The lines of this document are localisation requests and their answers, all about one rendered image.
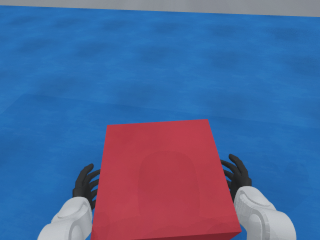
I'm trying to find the robot right forearm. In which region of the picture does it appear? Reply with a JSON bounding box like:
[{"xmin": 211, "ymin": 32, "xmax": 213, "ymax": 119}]
[{"xmin": 233, "ymin": 186, "xmax": 297, "ymax": 240}]

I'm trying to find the robot right hand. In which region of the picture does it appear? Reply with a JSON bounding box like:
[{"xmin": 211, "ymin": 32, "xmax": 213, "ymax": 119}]
[{"xmin": 220, "ymin": 154, "xmax": 252, "ymax": 203}]

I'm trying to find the carton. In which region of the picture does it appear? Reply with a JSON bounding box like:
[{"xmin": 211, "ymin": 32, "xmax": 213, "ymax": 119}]
[{"xmin": 90, "ymin": 119, "xmax": 242, "ymax": 240}]

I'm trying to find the robot left forearm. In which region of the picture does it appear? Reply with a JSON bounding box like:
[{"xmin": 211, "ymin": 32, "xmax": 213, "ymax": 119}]
[{"xmin": 37, "ymin": 196, "xmax": 93, "ymax": 240}]

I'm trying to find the robot left hand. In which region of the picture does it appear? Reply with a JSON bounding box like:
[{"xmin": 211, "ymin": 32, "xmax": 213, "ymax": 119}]
[{"xmin": 72, "ymin": 163, "xmax": 101, "ymax": 211}]

